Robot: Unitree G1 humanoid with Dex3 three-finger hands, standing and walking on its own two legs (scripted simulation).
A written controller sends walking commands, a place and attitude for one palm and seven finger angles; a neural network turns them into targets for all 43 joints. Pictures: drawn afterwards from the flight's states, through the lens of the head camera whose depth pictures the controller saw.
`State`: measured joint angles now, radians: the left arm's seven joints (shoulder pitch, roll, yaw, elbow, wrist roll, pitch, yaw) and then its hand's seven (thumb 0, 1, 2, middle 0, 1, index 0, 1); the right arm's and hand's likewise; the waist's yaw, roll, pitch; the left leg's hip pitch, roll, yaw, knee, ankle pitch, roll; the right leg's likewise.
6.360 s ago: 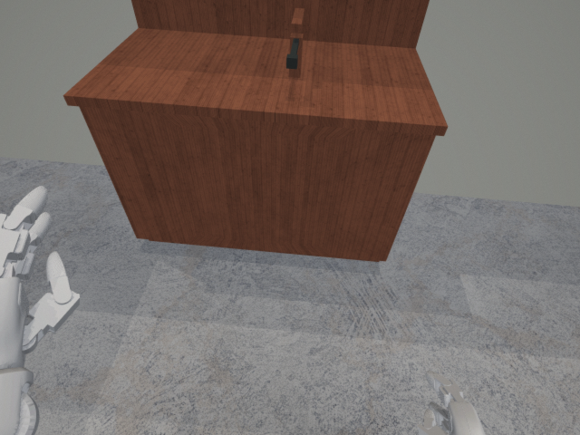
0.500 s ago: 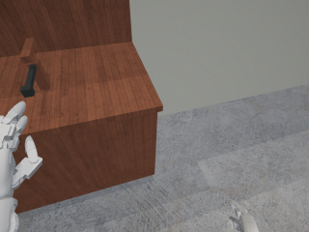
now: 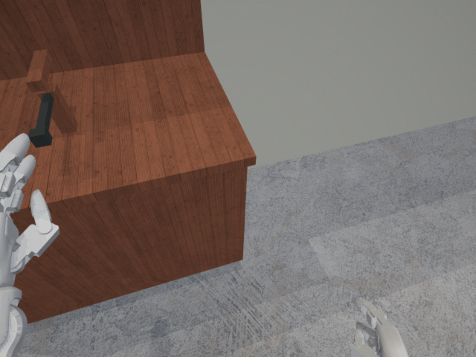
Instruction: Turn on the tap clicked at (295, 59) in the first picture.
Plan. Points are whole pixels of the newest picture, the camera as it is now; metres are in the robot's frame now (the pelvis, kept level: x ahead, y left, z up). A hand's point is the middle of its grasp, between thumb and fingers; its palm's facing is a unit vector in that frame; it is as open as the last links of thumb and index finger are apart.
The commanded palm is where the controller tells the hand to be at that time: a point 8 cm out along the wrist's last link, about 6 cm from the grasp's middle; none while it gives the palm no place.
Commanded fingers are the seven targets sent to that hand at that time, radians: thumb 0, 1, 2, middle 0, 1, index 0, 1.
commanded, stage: look again from close up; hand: left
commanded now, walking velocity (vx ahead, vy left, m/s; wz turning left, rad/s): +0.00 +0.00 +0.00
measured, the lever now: (40, 137) +0.46 +0.44 +0.08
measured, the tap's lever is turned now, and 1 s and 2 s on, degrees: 0 0 0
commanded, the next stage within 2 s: shuffle to correct the standing spot in 0.04 s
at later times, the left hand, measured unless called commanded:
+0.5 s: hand (44, 215) +0.26 +0.29 +0.15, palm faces +0.40 -0.84 -0.36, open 7.4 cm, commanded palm +0.20 +0.31 +0.17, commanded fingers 0.00 0.90 0.90 -0.20 -0.30 -0.20 -0.30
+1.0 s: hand (52, 174) +0.31 +0.29 +0.17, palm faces +0.37 -0.83 -0.41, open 7.5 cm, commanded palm +0.24 +0.34 +0.17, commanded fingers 0.00 0.90 0.90 -0.20 -0.30 -0.20 -0.30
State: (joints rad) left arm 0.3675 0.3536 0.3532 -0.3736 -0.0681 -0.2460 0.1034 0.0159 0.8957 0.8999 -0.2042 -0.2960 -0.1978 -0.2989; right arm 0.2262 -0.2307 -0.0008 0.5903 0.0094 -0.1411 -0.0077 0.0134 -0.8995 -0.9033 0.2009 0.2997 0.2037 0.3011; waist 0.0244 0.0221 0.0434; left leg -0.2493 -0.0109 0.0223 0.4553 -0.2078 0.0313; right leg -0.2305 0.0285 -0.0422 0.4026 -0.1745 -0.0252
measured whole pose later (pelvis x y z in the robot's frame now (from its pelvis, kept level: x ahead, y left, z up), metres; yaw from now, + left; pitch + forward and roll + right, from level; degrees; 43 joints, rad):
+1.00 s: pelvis +0.09 +0.05 -0.01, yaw +2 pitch -1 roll -1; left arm 0.45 0.38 0.38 -0.52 -0.04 -0.20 0.10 0.02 0.89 0.90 -0.21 -0.30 -0.20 -0.30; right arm 0.26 -0.18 0.00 0.57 0.00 -0.07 0.01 0.01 -0.90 -0.90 0.20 0.30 0.20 0.30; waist -0.03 -0.01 0.06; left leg -0.11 -0.10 0.03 0.48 -0.36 0.11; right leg -0.50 0.00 -0.12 1.01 -0.35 -0.02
